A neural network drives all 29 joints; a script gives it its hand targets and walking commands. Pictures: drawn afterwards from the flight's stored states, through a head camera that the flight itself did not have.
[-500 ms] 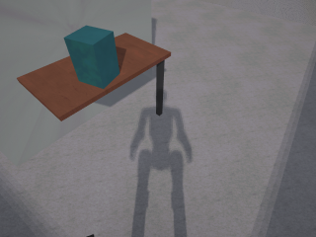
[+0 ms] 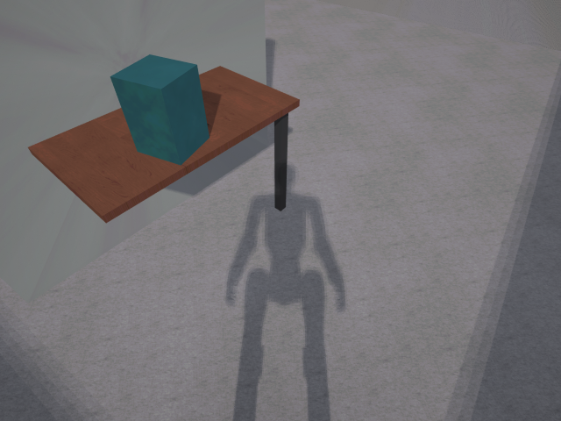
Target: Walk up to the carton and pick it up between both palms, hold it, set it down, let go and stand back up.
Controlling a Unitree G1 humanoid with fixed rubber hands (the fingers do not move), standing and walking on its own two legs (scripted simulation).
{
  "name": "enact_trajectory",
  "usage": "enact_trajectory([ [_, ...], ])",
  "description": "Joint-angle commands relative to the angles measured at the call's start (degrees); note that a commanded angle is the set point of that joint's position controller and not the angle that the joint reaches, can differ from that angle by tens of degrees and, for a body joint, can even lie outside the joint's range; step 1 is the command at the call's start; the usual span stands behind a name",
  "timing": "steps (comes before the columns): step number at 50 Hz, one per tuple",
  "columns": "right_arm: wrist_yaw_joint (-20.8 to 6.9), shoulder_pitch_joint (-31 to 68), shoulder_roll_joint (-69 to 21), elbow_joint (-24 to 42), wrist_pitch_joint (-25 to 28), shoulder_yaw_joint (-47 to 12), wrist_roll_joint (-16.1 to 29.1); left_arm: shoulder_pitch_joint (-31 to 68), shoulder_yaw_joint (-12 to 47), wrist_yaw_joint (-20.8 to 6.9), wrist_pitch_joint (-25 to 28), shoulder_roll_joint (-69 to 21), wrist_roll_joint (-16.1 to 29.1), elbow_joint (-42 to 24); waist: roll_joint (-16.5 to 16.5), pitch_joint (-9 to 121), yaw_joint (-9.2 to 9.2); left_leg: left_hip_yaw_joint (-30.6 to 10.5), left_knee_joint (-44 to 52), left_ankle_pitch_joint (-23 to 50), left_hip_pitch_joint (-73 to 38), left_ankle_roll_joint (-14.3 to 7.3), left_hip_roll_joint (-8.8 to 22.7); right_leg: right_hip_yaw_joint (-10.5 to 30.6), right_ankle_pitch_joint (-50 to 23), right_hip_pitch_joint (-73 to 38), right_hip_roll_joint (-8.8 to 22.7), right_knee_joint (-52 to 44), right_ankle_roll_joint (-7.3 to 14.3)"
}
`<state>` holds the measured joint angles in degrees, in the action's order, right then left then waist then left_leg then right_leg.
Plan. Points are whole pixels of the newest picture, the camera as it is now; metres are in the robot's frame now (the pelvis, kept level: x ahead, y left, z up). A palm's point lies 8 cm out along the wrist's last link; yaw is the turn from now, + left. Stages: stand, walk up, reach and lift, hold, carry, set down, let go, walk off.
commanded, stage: stand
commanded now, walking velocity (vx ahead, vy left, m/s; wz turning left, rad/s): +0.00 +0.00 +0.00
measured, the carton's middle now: (165, 110) +0.97 +0.39 -0.05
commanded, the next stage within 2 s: none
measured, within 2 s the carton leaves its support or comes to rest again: neither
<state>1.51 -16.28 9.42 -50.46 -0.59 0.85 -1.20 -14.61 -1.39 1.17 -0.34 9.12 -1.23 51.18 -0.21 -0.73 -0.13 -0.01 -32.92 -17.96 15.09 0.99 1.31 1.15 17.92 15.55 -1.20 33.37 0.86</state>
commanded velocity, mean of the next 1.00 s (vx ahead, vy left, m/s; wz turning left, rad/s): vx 0.00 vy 0.00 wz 0.00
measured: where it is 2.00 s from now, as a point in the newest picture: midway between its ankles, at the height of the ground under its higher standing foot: outside the picture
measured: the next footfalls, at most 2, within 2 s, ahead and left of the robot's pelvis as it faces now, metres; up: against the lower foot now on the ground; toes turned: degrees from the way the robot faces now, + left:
none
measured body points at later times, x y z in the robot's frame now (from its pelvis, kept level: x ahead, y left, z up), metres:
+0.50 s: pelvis +0.00 +0.00 +0.01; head +0.00 +0.00 +0.46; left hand +0.01 +0.21 -0.15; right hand +0.00 -0.21 -0.15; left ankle -0.01 +0.13 -0.73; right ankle +0.00 -0.11 -0.73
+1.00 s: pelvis +0.00 +0.00 +0.01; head +0.00 +0.01 +0.46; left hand -0.02 +0.20 -0.16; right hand -0.02 -0.20 -0.15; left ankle -0.01 +0.13 -0.73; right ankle +0.00 -0.11 -0.73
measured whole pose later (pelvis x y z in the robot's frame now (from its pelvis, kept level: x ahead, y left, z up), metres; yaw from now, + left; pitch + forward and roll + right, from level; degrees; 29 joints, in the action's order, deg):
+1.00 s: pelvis +0.00 +0.00 +0.01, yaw +0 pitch -2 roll +0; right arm 2.6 -16.6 5.4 -67.0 -0.2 0.8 -0.9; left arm -16.4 -0.7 2.6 0.1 5.6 -0.7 66.9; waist -0.6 -2.2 0.0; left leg -0.2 -26.2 -14.4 9.8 1.0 1.4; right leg 1.0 13.9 9.7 -1.2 25.6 0.6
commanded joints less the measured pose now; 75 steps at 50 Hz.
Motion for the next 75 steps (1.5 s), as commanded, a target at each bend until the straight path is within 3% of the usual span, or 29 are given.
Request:
enact_trajectory([
  [1, 0.39, -2.73, 5.83, 1.38, 1.25, 1.94, -0.08, -0.78, -1.76, 0.63, 1.18, 6.74, 0.16, -1.74, -2.09, 0.91, -0.55, -3.05, 6.12, 8.16, -1.15, -3.27, 1.90, 4.79, -11.32, -0.85, 3.94, -7.67, 1.79],
  [3, 0.62, -3.41, 5.74, -0.55, 1.07, 2.09, 0.37, -1.23, -1.58, 0.67, 1.20, 6.21, 0.16, -0.28, -1.88, -0.69, -0.57, -3.04, 7.28, 8.66, -1.56, -3.12, 2.03, 5.13, -12.00, -0.24, 4.43, -8.27, 1.86],
  [6, 0.54, -3.33, 4.98, -3.02, 1.14, 1.98, 0.16, -1.92, -1.52, 0.62, 1.13, 4.98, 0.36, 1.71, 1.67, -0.43, 0.02, -3.27, 7.90, 8.70, -1.19, -3.11, 2.49, 4.61, -11.17, -1.81, 3.90, -8.70, 1.80],
  [15, 0.96, -3.78, 3.32, -8.37, 1.39, 1.46, 0.18, -2.84, -1.58, 0.82, 1.17, 4.32, 0.74, 6.87, -0.74, -1.45, 0.22, -4.18, 10.04, 9.43, -2.46, -3.15, 3.37, 4.44, -11.96, -3.75, 4.62, -10.76, 1.75],
  [20, 0.85, -4.14, 3.13, -10.52, 1.37, 1.75, 0.38, -2.93, -1.01, 1.13, 0.99, 2.20, 0.68, 9.33, -0.60, -2.06, 0.11, -3.10, 9.92, 10.56, -3.42, -2.49, 2.91, 4.53, -12.22, -3.62, 4.28, -11.44, 1.66],
  [21, 1.08, -4.32, 1.86, -11.36, 1.15, 1.22, 0.07, -2.18, -1.33, 1.17, 1.13, 3.69, 0.48, 9.31, 0.94, -2.88, -0.07, -2.84, 10.21, 10.59, -2.75, -2.77, 2.96, 4.77, -13.06, -3.86, 4.82, -11.55, 1.82],
  [23, 1.07, -3.69, 2.86, -12.01, 0.99, 1.24, 0.07, -3.16, -1.21, 1.17, 1.25, 3.45, 0.59, 9.95, 0.62, -3.56, 0.59, -2.70, 10.49, 9.58, -2.83, -2.56, 2.93, 5.07, -10.95, -3.48, 4.74, -12.32, 1.50],
  [26, 1.33, -5.68, 2.85, -13.31, 0.79, 1.52, -0.01, -4.18, -0.86, 1.36, 0.75, 2.36, 0.44, 11.54, -0.56, -4.33, -0.29, -3.14, 11.03, 8.70, -3.46, -2.39, 3.01, 4.62, -8.72, -2.69, 4.36, -12.63, 1.14],
  [31, 1.27, -4.65, 1.08, -13.88, 0.83, 0.97, -0.04, -3.78, -0.87, 1.58, 0.62, 2.57, 0.40, 12.44, -0.63, -4.40, -0.03, -3.25, 11.51, 8.52, -3.23, -2.37, 2.83, 4.66, -8.26, -2.94, 4.19, -12.56, 1.16],
  [32, 1.24, -4.31, 0.28, -14.56, 0.79, 0.63, 0.02, -4.01, -0.99, 1.63, 0.76, 2.78, 0.51, 12.38, 2.11, -4.56, 0.32, -2.95, 11.42, 8.22, -2.35, -2.27, 2.92, 4.74, -9.29, -3.46, 4.59, -12.51, 1.21],
  [36, 1.37, -5.16, 0.14, -14.75, 0.87, 0.60, 0.20, -3.44, -0.60, 1.37, 0.66, 1.77, 0.69, 13.10, -0.66, -3.71, -0.26, -3.57, 11.79, 7.75, -2.63, -2.57, 2.94, 4.46, -8.33, -4.08, 4.33, -12.81, 1.04],
  [40, 1.32, -3.82, 1.27, -15.01, 0.88, 0.91, 0.54, -4.13, 0.04, 1.56, 0.69, 0.93, 0.41, 13.99, 1.26, -3.63, -0.13, -3.44, 11.91, 8.29, -2.28, -2.33, 2.86, 4.69, -9.53, -4.46, 4.58, -12.74, 1.10],
  [42, 1.37, -4.42, 1.79, -15.09, 0.95, 1.03, 0.11, -4.52, 0.04, 1.58, 0.72, 0.80, 0.68, 14.35, -0.77, -3.65, -0.01, -3.68, 11.54, 8.40, -3.43, -2.58, 3.11, 4.70, -9.74, -3.58, 4.40, -13.02, 1.10],
  [45, 1.37, -5.08, 0.08, -15.91, 0.79, 0.62, 0.27, -5.04, -0.05, 1.62, 0.76, 1.43, 0.44, 14.63, 1.04, -3.83, 0.03, -3.11, 11.65, 9.04, -3.54, -2.25, 3.06, 4.44, -10.04, -3.49, 4.73, -12.87, 0.98],
  [47, 1.30, -5.95, -0.65, -16.32, 0.61, 0.31, 0.48, -6.23, 0.30, 1.69, 0.83, 0.06, 0.58, 15.17, -0.18, -5.37, 0.02, -3.59, 12.01, 7.98, -2.72, -2.38, 2.98, 4.80, -8.06, -3.15, 4.69, -13.27, 0.92],
  [50, 1.29, -5.45, 1.11, -16.30, 0.65, 0.69, -0.03, -6.18, 0.14, 1.66, 0.82, 1.64, 0.37, 15.04, 1.68, -4.59, -0.16, -3.20, 11.77, 7.79, -3.44, -2.46, 2.97, 4.73, -8.77, -3.47, 4.46, -13.22, 0.83],
  [52, 1.34, -4.94, 0.77, -16.05, 0.75, 0.57, 0.12, -5.22, 0.05, 1.67, 0.74, 0.94, 0.50, 15.12, -0.44, -3.50, 0.01, -3.29, 12.01, 8.82, -3.56, -2.32, 3.22, 4.24, -9.79, -3.59, 4.41, -12.73, 0.82],
  [54, 1.37, -4.66, 0.56, -15.98, 0.78, 0.47, 0.21, -5.41, 0.07, 1.38, 0.63, 1.23, 0.50, 15.07, 0.90, -5.41, 0.52, -3.35, 12.32, 7.77, -1.77, -2.19, 3.16, 4.26, -9.44, -3.33, 4.43, -12.98, 0.83],
  [55, 1.32, -4.56, 0.71, -15.94, 0.58, 0.72, 0.34, -5.71, 0.37, 1.78, 0.76, -0.24, 0.22, 15.20, 1.21, -5.34, -0.22, -3.47, 12.37, 8.37, -2.53, -2.06, 3.03, 4.60, -8.89, -3.30, 4.72, -12.94, 0.83],
  [56, 1.38, -4.63, 0.56, -16.06, 0.68, 0.48, 0.20, -6.88, 0.59, 1.58, 0.76, -0.53, 0.58, 15.56, 1.35, -4.12, 0.85, -3.41, 12.39, 7.09, -2.50, -2.24, 3.25, 4.35, -9.13, -3.93, 4.47, -12.95, 0.63],
  [57, 1.41, -4.78, -0.08, -15.87, 0.78, 0.30, 0.19, -5.55, 0.24, 1.73, 0.79, 0.49, 0.47, 15.13, -0.95, -5.25, 0.03, -3.55, 12.41, 7.25, -2.08, -2.34, 3.15, 4.63, -9.40, -3.62, 4.64, -13.13, 0.84],
  [59, 1.42, -5.75, 0.75, -15.94, 1.06, 0.43, 0.28, -6.09, 0.19, 1.55, 0.61, 0.43, 0.46, 15.49, -1.20, -3.92, 0.34, -3.40, 12.37, 7.88, -2.72, -2.28, 3.18, 4.68, -8.76, -3.80, 4.50, -12.91, 0.79],
  [61, 1.45, -5.68, -0.02, -16.56, 0.78, 0.12, 0.21, -5.71, 0.13, 1.50, 0.70, 0.73, 0.64, 15.08, 1.74, -5.31, 0.37, -3.79, 12.83, 7.55, -1.30, -2.28, 2.95, 4.74, -9.28, -4.51, 4.75, -12.66, 0.90],
  [66, 1.19, -6.28, 0.93, -16.42, 0.88, 0.31, 0.31, -7.45, 0.06, 1.46, 0.64, 1.43, 0.37, 15.73, 1.07, -4.53, 0.42, -3.93, 12.92, 6.62, -2.13, -2.16, 3.06, 4.02, -9.35, -4.19, 4.50, -12.53, 0.51],
  [67, 1.14, -5.92, 1.38, -16.17, 0.77, 0.40, 0.29, -7.49, 0.22, 1.47, 0.57, 1.37, 0.37, 15.81, -0.85, -5.00, 0.56, -4.11, 13.08, 6.57, -2.44, -2.32, 3.10, 4.00, -8.42, -3.35, 4.43, -12.99, 0.43],
  [68, 1.11, -6.16, 0.27, -16.26, 0.94, 0.08, 0.08, -6.97, 0.32, 1.53, 0.50, 0.81, 0.59, 15.87, 0.72, -4.99, -0.06, -3.52, 12.66, 6.67, -2.58, -2.30, 3.13, 4.33, -8.95, -3.47, 4.58, -13.23, 0.40],
  [72, 1.29, -5.33, 1.00, -16.01, 0.94, 0.38, 0.12, -5.80, 0.42, 1.63, 0.77, 0.49, 0.53, 15.29, 0.80, -3.95, 0.07, -3.41, 12.90, 6.97, -2.51, -2.19, 2.88, 4.27, -8.25, -3.96, 4.52, -13.34, 0.53],
  [73, 1.25, -5.98, 0.19, -16.10, 1.14, -0.01, 0.18, -5.45, 0.47, 1.58, 0.52, 0.44, 0.59, 15.40, -0.71, -5.33, 0.00, -4.14, 12.62, 7.38, -1.66, -2.40, 3.31, 4.31, -9.28, -3.58, 4.85, -13.25, 0.78],
  [75, 1.22, -6.99, -0.47, -16.69, 0.89, -0.24, 0.32, -7.16, 0.59, 1.73, 0.67, -0.22, 0.78, 16.20, 0.68, -4.22, -0.18, -3.53, 12.60, 7.58, -2.94, -2.45, 2.93, 4.49, -9.39, -3.89, 4.64, -13.09, 0.49],
])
